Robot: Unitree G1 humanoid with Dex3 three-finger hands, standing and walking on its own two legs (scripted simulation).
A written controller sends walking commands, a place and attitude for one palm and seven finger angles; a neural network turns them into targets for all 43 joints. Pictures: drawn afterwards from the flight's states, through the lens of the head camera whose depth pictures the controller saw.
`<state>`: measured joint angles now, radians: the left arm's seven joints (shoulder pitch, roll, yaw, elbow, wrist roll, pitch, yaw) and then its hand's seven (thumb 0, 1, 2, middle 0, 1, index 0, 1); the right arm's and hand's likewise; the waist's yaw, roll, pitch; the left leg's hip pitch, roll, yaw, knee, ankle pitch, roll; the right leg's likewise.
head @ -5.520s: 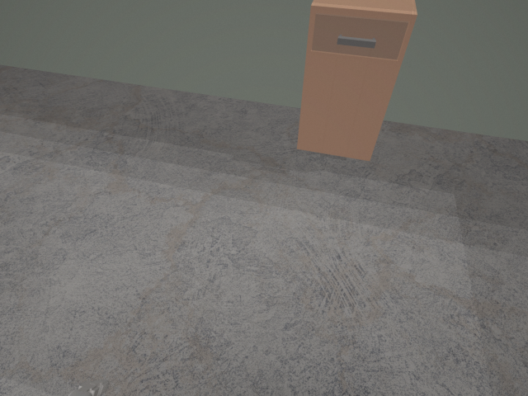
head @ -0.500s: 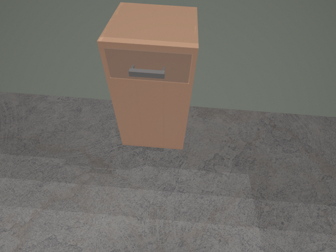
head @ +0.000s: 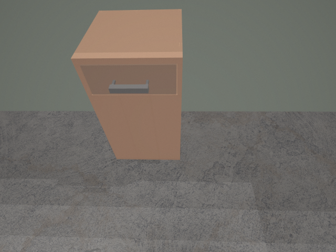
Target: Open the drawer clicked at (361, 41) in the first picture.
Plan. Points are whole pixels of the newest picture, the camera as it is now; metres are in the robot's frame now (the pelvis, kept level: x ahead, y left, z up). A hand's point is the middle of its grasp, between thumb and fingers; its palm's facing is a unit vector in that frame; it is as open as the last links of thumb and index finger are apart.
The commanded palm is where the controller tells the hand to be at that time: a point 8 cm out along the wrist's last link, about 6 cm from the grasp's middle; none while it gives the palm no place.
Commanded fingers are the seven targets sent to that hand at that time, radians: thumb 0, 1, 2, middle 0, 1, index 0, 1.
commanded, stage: take the last steps up to it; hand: left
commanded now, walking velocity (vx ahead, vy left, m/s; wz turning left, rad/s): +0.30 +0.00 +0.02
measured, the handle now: (129, 85) +0.74 +0.19 -0.08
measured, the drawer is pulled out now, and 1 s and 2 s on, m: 0.00 0.00 0.00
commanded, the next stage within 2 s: come to a stop and stand still in 0.40 s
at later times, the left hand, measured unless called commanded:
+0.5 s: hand out of the picture +0.15 +0.19 -0.17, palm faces +0.05 -0.99 -0.16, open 7.4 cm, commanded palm none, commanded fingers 0.00 0.90 0.90 -0.20 -0.30 -0.20 -0.30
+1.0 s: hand (108, 198) +0.29 +0.21 -0.15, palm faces +0.04 -0.97 -0.26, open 7.4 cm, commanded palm none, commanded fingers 0.00 0.90 0.90 -0.20 -0.30 -0.20 -0.30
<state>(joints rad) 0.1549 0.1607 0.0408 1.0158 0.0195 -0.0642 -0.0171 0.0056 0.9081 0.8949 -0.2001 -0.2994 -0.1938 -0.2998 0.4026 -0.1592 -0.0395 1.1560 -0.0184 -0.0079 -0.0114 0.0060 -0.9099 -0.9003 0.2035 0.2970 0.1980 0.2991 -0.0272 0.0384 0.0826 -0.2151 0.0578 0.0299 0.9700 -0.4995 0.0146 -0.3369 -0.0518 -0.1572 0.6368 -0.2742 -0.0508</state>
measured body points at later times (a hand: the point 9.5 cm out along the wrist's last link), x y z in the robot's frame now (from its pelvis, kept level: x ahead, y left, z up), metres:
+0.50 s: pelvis +0.17 +0.02 +0.01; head +0.19 +0.03 +0.46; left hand +0.15 +0.25 -0.15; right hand +0.25 -0.21 -0.14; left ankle +0.19 +0.14 -0.72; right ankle +0.11 -0.08 -0.66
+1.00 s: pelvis +0.21 +0.01 +0.01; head +0.25 +0.00 +0.46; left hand +0.29 +0.26 -0.13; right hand +0.28 -0.23 -0.14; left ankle +0.18 +0.14 -0.70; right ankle +0.25 -0.10 -0.72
